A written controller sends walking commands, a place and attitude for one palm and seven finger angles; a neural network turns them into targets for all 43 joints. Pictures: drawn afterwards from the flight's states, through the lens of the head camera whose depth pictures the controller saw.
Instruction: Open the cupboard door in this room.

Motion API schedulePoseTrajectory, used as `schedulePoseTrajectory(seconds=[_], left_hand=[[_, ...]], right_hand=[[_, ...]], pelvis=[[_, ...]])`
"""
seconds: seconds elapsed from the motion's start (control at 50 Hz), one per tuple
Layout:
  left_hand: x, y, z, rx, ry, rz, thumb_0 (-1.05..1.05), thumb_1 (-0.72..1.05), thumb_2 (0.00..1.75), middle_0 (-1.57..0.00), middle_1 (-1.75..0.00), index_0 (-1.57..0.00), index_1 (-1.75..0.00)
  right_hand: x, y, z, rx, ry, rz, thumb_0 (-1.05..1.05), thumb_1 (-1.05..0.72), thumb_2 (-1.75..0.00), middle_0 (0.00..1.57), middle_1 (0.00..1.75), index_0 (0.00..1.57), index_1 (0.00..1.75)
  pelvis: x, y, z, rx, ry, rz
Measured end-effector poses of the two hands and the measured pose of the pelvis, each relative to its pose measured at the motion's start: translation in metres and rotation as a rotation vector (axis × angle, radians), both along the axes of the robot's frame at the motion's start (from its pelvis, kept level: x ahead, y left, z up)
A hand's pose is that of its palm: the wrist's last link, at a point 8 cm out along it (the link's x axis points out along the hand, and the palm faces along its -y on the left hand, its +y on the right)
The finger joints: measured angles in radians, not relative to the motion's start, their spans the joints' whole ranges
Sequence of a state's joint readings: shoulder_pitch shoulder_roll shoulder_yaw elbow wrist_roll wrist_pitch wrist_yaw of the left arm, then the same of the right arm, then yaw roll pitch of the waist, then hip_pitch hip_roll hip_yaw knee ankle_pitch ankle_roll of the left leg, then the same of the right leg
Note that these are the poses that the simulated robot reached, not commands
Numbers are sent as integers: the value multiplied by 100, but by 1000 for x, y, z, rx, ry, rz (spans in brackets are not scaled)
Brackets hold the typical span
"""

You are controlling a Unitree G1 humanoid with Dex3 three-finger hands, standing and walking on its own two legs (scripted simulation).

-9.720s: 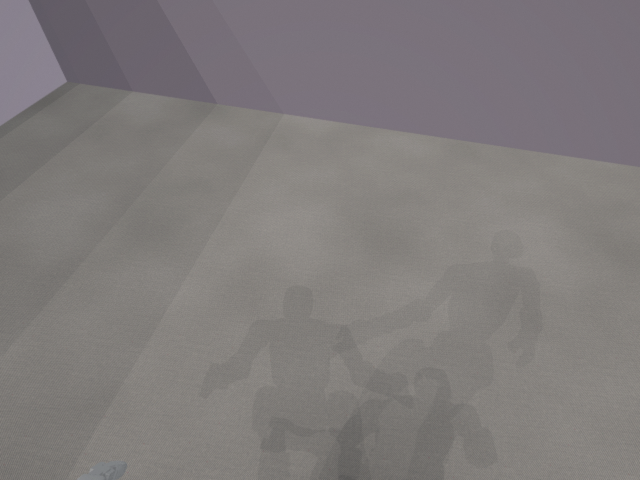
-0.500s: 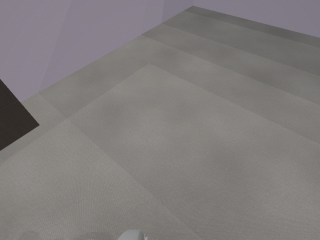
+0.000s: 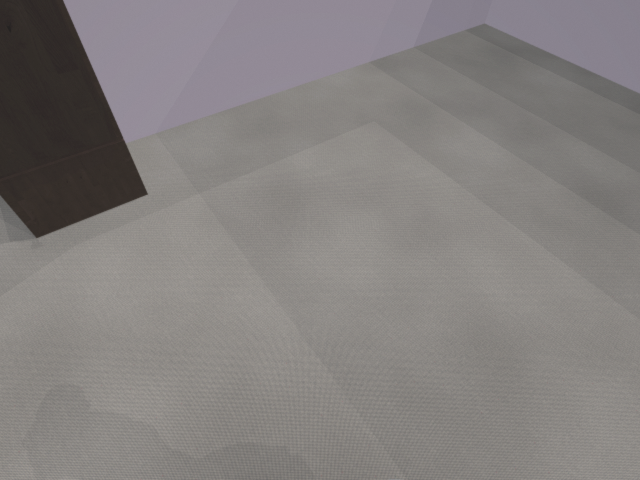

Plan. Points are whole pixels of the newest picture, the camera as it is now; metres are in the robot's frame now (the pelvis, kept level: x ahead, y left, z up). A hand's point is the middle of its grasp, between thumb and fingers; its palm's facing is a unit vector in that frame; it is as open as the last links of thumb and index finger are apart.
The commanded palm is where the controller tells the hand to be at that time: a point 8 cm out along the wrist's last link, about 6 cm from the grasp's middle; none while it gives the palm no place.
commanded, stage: turn or walk to find it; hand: left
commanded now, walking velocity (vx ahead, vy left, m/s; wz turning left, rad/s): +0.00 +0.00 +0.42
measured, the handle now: out of the picture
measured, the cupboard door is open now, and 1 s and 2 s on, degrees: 0 0 0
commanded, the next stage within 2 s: stand and wait in 0.40 s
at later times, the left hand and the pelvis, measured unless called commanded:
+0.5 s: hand out of the picture -0.04 +0.18 -0.17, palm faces +0.27 -0.93 -0.23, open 7.4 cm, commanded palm none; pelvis -0.03 -0.02 -0.01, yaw +14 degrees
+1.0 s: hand out of the picture -0.07 +0.19 -0.16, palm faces +0.40 -0.88 -0.27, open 7.4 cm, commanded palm none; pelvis -0.07 -0.02 -0.01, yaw +22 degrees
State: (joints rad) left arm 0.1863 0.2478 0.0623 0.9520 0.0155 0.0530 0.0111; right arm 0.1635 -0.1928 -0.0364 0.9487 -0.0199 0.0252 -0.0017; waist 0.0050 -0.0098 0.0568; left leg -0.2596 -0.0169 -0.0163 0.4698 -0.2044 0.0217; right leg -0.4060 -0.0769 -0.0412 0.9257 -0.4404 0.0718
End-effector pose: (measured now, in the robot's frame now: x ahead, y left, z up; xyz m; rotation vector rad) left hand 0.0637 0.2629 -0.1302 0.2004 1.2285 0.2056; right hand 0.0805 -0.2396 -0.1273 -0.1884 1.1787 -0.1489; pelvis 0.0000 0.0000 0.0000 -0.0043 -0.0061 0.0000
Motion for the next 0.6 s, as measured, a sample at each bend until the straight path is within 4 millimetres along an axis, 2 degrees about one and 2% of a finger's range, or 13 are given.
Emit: schedulePoseTrajectory(seconds=[0.08,0.14,0.24,0.36,0.46,0.56,0.6], left_hand=[[5,-16,7,15,-55,4,1,91,90,-20,-30,-19,-30],[1,-30,9,33,-97,12,1,91,90,-20,-30,-20,-30],[-27,-49,17,25,-95,69,0,90,90,-21,-30,-20,-30],[-64,-56,11,-3,-40,137,1,90,90,-21,-30,-20,-30],[-103,-45,-2,-26,3,212,1,91,90,-21,-30,-20,-30],[-149,-21,-26,-53,78,285,1,90,90,-21,-30,-20,-30],[-164,-14,-29,-55,122,299,1,91,90,-21,-30,-20,-30]], right_hand=[[-6,-10,-11,28,15,10,0,-90,-90,20,30,20,30],[-11,-23,-25,48,29,14,0,-90,-90,20,30,20,30],[-18,-38,-25,42,82,49,0,-91,-90,20,30,20,29],[-22,-44,-18,14,128,99,0,-91,-90,20,30,20,29],[-11,-28,-13,-20,141,175,0,-91,-90,20,30,20,29],[10,6,-10,-52,57,248,0,-91,-90,20,30,20,29],[14,21,-5,-46,25,263,0,-91,-90,20,30,20,29]], pelvis=[[-6,-12,-3,11,3,33],[-10,-25,-10,18,0,58],[-16,-33,-4,29,-13,115],[-21,-34,0,36,-16,181],[-30,-24,-2,31,-12,230],[-41,-3,-14,8,-12,256],[-44,2,-12,15,-19,246]])
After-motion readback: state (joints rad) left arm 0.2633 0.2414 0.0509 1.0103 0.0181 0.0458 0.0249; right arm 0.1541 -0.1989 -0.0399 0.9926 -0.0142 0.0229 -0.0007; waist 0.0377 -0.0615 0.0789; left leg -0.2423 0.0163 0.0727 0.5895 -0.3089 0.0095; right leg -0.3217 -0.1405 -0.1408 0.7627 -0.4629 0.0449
